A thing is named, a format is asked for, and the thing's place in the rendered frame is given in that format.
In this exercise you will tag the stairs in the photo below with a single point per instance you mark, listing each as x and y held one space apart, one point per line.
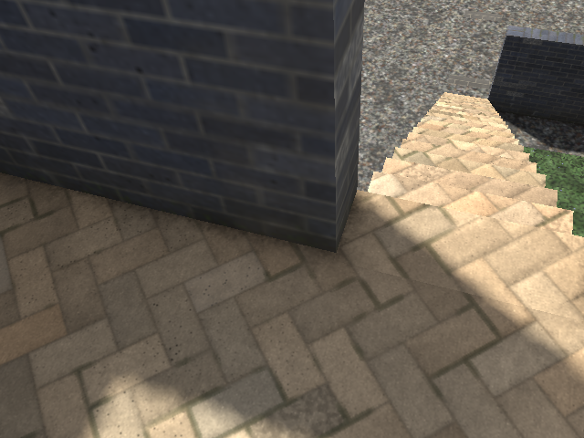
462 156

